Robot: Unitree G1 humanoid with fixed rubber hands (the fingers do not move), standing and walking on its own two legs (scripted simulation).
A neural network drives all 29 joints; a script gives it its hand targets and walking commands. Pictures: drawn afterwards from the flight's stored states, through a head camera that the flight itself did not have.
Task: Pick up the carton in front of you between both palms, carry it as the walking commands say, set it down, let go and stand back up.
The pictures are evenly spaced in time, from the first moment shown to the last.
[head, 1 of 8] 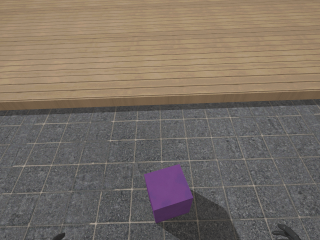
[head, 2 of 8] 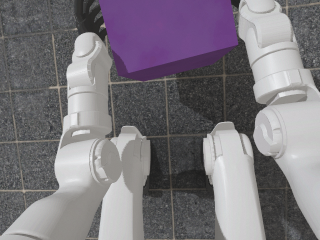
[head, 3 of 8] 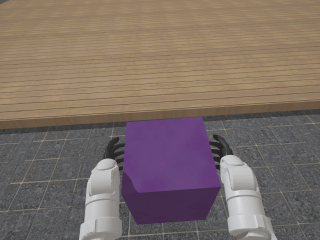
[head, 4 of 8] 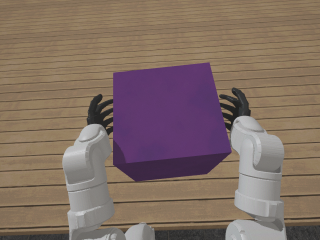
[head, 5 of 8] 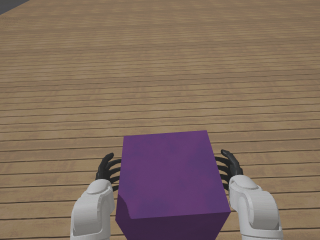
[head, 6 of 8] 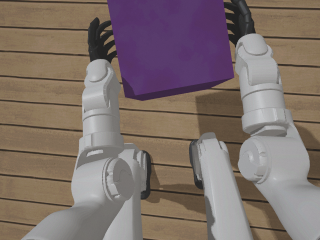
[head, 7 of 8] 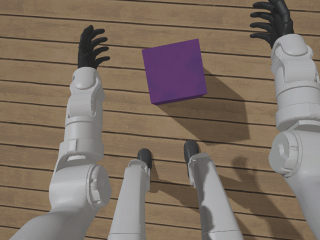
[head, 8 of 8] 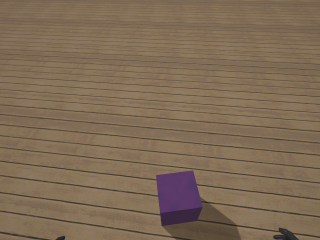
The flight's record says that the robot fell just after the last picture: no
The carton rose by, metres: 0.85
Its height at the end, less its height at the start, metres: +0.10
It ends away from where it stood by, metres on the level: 2.40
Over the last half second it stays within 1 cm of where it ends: yes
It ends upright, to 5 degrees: yes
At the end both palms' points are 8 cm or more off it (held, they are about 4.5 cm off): yes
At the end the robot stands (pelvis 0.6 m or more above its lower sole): yes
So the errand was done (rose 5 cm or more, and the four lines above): yes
